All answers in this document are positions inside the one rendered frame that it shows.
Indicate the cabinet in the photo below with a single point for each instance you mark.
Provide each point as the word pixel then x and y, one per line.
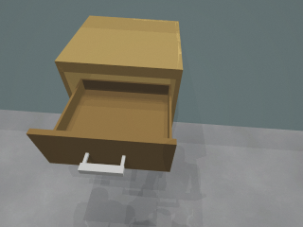
pixel 124 49

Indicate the drawer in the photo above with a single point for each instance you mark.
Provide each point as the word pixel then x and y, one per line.
pixel 109 119

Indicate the handle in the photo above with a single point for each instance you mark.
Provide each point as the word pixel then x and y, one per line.
pixel 102 169

